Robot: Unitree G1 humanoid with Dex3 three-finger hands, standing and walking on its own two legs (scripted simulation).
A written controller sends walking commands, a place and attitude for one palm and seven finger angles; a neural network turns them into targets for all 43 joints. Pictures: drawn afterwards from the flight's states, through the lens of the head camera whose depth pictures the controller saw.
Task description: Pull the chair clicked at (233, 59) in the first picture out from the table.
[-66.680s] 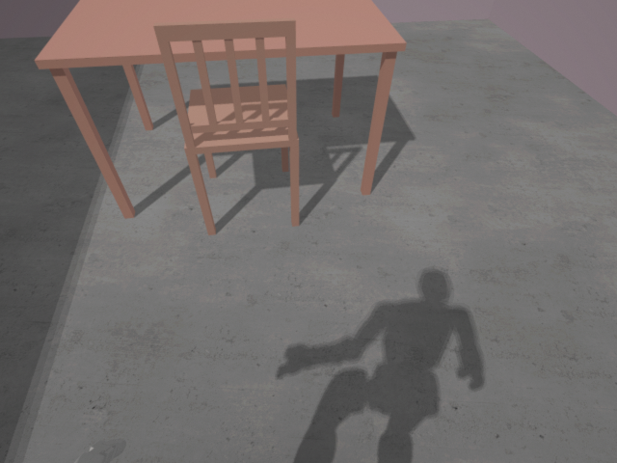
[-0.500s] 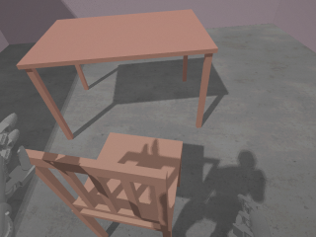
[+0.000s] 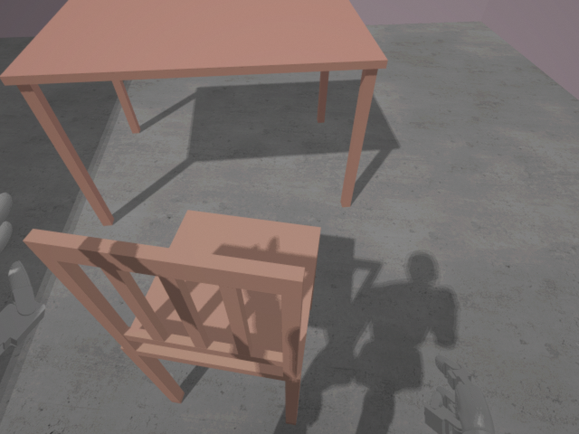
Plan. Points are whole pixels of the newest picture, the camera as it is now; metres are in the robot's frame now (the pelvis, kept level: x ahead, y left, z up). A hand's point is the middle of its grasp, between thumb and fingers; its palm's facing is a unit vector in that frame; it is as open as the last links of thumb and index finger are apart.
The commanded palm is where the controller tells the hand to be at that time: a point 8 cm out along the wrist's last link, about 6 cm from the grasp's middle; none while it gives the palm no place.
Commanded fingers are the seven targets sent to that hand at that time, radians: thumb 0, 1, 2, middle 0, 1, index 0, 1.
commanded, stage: step back with the hand held close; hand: left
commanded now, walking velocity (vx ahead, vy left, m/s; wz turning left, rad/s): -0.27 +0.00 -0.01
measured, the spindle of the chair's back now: (188, 313) +0.32 +0.20 -0.09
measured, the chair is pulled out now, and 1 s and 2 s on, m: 0.69 0.69 0.69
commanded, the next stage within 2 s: stop stepping back and stand still in 1.06 s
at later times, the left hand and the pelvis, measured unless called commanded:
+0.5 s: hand (11, 359) +0.15 +0.26 +0.16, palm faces +0.42 -0.77 -0.47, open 7.4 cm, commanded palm +0.08 +0.31 +0.18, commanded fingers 0.00 0.90 0.90 -0.20 -0.30 -0.20 -0.30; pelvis -0.05 +0.01 -0.01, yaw +1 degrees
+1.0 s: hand out of the picture +0.08 +0.22 +0.18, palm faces +0.31 -0.80 -0.52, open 7.4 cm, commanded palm +0.03 +0.28 +0.18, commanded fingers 0.00 0.90 0.90 -0.20 -0.30 -0.20 -0.30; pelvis -0.12 -0.02 +0.00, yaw -1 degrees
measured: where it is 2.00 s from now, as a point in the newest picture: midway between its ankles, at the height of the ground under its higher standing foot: outside the picture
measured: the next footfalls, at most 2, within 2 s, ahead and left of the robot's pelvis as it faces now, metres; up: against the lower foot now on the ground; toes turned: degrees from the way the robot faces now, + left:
right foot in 0.82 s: -0.12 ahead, -0.14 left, +0.00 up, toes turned +0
left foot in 1.08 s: -0.09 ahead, +0.08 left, +0.00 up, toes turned +0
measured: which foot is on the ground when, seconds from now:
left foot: down 0.00-0.88, up 0.90-1.00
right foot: down 0.00-0.58, up 0.60-0.80, down 0.82-1.00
